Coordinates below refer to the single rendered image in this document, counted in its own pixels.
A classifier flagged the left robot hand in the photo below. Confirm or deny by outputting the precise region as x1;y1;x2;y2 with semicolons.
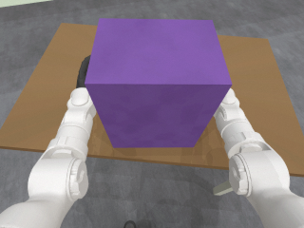
76;54;91;88

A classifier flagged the table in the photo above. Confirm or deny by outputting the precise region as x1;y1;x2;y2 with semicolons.
0;23;304;196

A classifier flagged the carton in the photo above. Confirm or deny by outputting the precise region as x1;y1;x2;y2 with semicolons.
85;18;232;148

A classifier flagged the right robot forearm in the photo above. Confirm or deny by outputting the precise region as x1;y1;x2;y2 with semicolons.
213;88;290;187

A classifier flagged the left robot forearm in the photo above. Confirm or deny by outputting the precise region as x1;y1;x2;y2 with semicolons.
28;87;97;195

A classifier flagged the robot right upper arm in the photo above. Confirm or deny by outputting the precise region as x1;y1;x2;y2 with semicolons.
229;150;304;228

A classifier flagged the robot left upper arm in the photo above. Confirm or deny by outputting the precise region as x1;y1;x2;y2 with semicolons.
0;157;88;228

